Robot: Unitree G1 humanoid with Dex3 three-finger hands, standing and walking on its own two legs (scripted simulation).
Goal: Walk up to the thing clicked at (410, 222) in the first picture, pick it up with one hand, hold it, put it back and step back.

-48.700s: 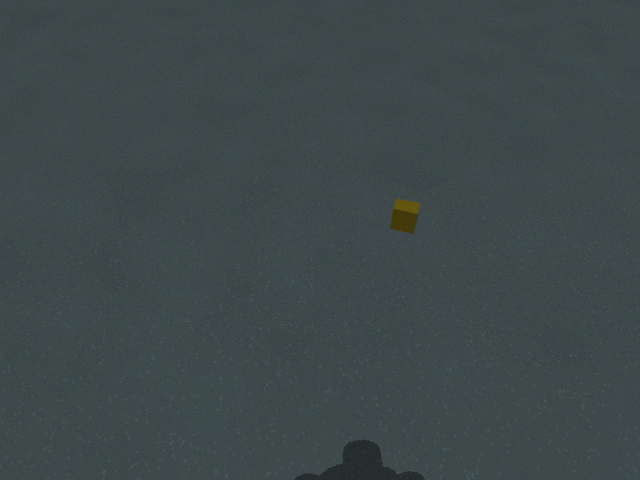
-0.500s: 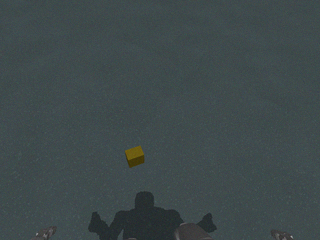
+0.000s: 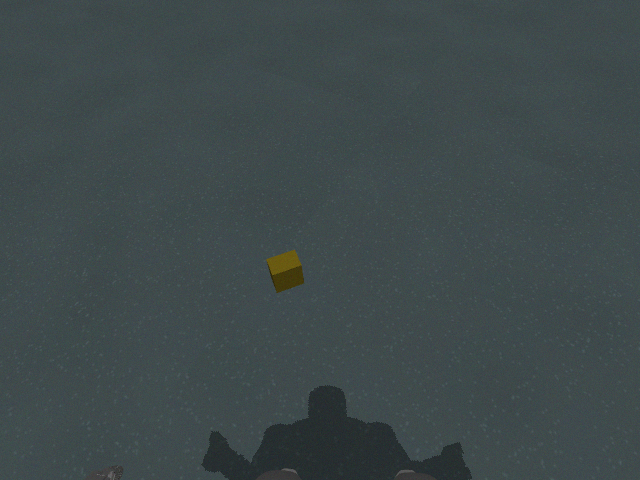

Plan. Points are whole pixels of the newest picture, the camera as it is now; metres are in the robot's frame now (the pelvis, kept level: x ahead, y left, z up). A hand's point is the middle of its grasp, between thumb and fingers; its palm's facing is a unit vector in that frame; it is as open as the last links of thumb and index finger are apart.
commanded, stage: step back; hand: left
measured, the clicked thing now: (285, 271) +0.82 +0.17 -0.70
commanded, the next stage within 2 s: stand in 1.56 s
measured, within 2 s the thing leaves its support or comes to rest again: neither
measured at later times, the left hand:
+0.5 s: hand out of the picture -0.13 +0.24 -0.14, palm faces -0.04 -0.91 -0.42, open 7.4 cm
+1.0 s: hand out of the picture -0.18 +0.22 -0.13, palm faces +0.07 -0.91 -0.40, open 7.4 cm
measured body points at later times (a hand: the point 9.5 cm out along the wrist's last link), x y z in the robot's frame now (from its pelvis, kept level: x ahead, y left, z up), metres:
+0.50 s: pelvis -0.18 -0.04 +0.00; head -0.15 -0.05 +0.45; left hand -0.13 +0.28 -0.11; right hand -0.07 -0.36 -0.11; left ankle -0.08 +0.11 -0.67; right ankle -0.20 -0.16 -0.72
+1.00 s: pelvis -0.22 -0.05 +0.01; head -0.23 -0.06 +0.46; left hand -0.18 +0.27 -0.10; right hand -0.14 -0.35 -0.12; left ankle -0.20 +0.09 -0.70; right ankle -0.21 -0.15 -0.72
